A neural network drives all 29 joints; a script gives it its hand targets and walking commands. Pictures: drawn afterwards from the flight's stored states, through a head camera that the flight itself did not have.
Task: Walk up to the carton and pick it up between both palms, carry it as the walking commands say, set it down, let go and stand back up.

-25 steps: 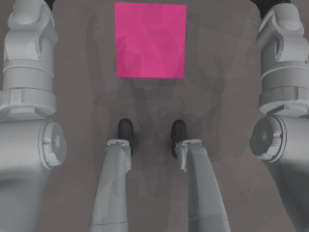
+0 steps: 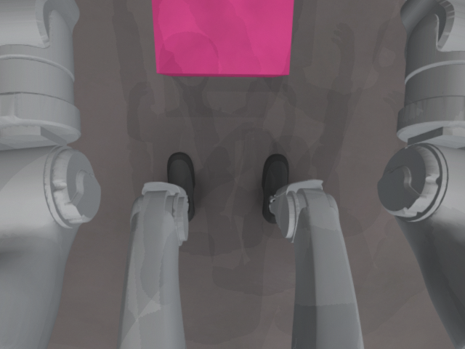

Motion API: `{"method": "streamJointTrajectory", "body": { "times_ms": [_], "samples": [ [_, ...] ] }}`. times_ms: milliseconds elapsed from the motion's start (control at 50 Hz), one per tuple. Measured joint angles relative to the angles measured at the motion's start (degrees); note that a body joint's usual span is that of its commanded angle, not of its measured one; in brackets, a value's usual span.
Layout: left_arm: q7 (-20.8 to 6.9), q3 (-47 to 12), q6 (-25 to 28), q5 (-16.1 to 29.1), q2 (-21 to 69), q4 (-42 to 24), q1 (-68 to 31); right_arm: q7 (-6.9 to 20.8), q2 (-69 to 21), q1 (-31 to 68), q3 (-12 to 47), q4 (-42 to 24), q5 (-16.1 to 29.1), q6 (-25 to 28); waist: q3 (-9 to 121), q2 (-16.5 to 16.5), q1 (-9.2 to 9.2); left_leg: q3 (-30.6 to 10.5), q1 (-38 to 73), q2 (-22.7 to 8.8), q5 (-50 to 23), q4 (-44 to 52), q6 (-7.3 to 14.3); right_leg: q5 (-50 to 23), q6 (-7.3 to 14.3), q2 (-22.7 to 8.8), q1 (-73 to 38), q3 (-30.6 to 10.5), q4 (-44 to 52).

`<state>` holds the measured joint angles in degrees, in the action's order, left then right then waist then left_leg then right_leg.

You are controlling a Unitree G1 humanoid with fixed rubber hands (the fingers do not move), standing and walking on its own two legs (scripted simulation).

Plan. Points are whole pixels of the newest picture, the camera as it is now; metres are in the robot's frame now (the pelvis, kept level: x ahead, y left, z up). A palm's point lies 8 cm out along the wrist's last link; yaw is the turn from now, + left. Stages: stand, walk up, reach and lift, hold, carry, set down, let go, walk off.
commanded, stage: reach and lift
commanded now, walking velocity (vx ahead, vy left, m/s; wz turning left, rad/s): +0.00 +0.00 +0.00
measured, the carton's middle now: (222, 10) +0.59 +0.02 -0.48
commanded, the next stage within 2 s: none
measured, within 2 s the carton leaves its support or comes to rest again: neither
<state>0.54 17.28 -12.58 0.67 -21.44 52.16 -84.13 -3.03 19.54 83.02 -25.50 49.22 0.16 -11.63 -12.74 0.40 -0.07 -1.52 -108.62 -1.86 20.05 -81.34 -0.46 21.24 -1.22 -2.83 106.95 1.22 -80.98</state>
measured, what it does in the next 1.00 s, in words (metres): lowers itself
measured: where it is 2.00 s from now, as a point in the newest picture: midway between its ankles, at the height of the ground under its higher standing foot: (228, 200)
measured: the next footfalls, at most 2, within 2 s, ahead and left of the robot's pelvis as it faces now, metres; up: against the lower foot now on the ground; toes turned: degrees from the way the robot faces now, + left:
none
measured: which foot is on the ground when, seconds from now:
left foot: down 0.00-1.00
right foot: down 0.00-1.00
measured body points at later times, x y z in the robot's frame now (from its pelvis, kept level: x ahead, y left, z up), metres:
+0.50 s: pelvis -0.01 +0.00 -0.12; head +0.38 +0.01 +0.08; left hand +0.58 +0.21 -0.31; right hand +0.58 -0.19 -0.30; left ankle +0.11 +0.13 -0.53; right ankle +0.11 -0.13 -0.53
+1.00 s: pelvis -0.01 +0.00 -0.20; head +0.40 -0.01 -0.01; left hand +0.57 +0.20 -0.42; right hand +0.56 -0.20 -0.42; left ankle +0.11 +0.13 -0.53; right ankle +0.11 -0.13 -0.53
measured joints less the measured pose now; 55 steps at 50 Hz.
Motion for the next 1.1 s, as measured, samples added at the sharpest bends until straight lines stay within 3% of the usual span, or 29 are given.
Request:
{"method": "streamJointTrajectory", "body": {
  "times_ms": [160, 320, 540, 840, 1100],
  "samples": [
    [2.9, 0.0, -0.2, 3.2, -1.3, 0.0, -5.9, -4.1, 1.1, 6.2, 4.3, 0.5, 2.3, -0.2, -12.0, 0.0, 0.00, -0.2, -1.3, 0.1, 3.9, -11.5, 0.0, 4.1, 0.0, 0.0, 1.4, -0.6, -11.8],
    [4.8, -4.3, -0.1, 9.2, -3.8, 0.1, -7.9, -6.7, 2.8, 6.8, 10.9, 0.5, 8.4, -0.2, -17.6, 0.0, 0.00, -0.6, -4.5, 0.2, 7.1, -21.6, 0.0, 7.4, 0.0, 0.0, 4.4, -0.9, -21.7],
    [3.4, -5.3, 2.0, 8.1, -4.0, 11.0, -10.3, -3.7, 3.6, 9.7, 11.3, 9.4, 6.3, 0.7, -17.1, 0.1, 0.00, -1.1, -10.3, 0.5, 8.9, -30.8, -0.2, 9.4, 0.0, 0.0, 10.0, -1.3, -30.9],
    [3.7, -6.1, 5.5, 8.4, -4.0, 13.8, -10.3, -4.0, 3.7, 9.7, 14.4, 13.3, 9.1, 3.8, -17.2, 0.1, 0.00, -2.0, -21.5, 0.9, 9.3, -40.2, -0.7, 10.0, 0.0, 0.2, 20.8, -1.3, -40.3],
    [3.3, -6.1, 7.6, 8.6, -4.5, 17.3, -10.3, -3.5, 4.8, 9.7, 17.8, 15.4, 10.4, 5.3, -17.3, 1.7, 0.00, -2.0, -23.3, 0.3, 10.9, -44.3, -0.8, 11.3, -0.1, 0.8, 23.1, -1.7, -44.3]
  ]
}}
